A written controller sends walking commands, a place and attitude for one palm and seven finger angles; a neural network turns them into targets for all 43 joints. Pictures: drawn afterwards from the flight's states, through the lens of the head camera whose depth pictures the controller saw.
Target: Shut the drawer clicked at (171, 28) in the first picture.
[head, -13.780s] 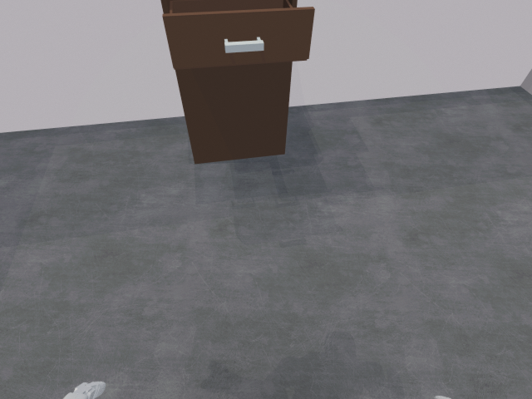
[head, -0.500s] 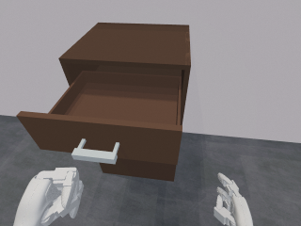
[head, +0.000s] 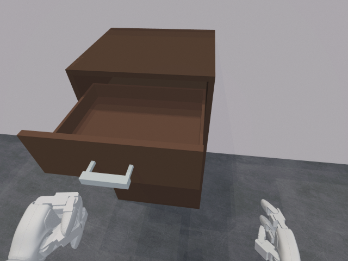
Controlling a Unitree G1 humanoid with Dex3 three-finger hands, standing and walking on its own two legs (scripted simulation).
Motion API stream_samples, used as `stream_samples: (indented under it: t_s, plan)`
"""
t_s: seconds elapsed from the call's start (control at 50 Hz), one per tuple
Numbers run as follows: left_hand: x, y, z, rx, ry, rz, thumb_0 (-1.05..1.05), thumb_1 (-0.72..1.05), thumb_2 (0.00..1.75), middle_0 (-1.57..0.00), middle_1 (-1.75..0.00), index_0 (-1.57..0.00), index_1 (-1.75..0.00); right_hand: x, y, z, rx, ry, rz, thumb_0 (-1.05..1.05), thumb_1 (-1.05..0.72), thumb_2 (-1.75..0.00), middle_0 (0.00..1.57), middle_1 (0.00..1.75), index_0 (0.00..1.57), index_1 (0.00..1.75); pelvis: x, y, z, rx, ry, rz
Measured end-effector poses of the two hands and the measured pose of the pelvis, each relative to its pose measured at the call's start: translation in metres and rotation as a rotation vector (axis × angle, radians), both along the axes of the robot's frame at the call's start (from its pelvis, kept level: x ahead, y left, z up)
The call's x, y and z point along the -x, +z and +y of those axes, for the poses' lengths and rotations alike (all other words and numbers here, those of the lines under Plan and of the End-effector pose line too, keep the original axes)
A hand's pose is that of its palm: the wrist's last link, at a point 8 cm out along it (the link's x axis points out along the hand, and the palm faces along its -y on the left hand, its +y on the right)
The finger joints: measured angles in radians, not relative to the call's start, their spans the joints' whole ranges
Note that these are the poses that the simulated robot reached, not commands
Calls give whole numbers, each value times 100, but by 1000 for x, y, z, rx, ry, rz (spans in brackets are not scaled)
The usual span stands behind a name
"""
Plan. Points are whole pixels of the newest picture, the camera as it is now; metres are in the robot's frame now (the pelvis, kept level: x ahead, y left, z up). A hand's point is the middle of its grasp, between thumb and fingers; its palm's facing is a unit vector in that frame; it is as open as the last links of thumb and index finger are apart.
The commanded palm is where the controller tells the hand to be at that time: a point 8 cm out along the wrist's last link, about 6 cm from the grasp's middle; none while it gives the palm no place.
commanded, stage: bring the fist close to the handle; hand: left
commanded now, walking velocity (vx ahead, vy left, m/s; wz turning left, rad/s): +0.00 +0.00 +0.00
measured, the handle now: (108, 173) +0.31 +0.21 +0.04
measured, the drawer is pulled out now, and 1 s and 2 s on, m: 0.30 0.30 0.28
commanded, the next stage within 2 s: push the drawer shut in 1.36 s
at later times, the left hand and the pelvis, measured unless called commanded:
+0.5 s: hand (96, 220) +0.17 +0.18 +0.08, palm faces +0.00 -1.00 -0.06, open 3.3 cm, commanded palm +0.14 +0.23 +0.09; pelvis -0.01 +0.01 -0.01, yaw +0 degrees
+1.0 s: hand (113, 215) +0.21 +0.16 +0.04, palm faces -0.02 -1.00 -0.05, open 3.3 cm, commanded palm +0.18 +0.22 +0.04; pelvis -0.01 +0.01 -0.03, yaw +0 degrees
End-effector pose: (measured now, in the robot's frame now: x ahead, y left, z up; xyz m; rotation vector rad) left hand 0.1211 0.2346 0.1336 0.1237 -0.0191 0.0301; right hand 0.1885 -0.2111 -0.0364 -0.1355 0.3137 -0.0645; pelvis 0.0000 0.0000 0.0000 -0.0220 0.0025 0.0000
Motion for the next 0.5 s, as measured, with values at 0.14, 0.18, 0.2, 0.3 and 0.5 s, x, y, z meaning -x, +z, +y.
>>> stream_samples:
  t_s: [0.14, 0.18, 0.2, 0.3, 0.5]
  plan:
    - [-5, -16, 0, 45, 7, 33, 1, 90, 90, -141, -160, -140, -160, 1, -3, 4, 8, 9, 19, 2, -90, -90, 20, 30, 20, 30, 1, -1, 4, -2, 0, 10]
    - [-7, -20, -1, 45, 6, 42, 1, 90, 90, -141, -160, -140, -160, 2, -5, 5, 15, 12, 31, 2, -90, -90, 20, 30, 20, 30, 2, -1, 5, -3, 1, 15]
    - [-7, -22, -1, 47, 5, 44, 1, 90, 90, -141, -160, -140, -160, 3, -6, 5, 18, 14, 37, 2, -90, -90, 20, 30, 20, 30, 2, -2, 5, -3, 1, 18]
    - [-14, -30, -3, 53, -3, 38, 1, 90, 90, -141, -160, -140, -160, 7, -12, 6, 33, 15, 72, 2, -90, -90, 20, 30, 20, 30, 4, -4, 8, -2, 5, 30]
    - [-33, -48, -4, 67, -23, 54, 1, 90, 90, -140, -160, -140, -160, 21, -27, 5, 44, -12, 157, 2, -90, -90, 20, 30, 20, 30, 5, -10, 15, -3, 1, 66]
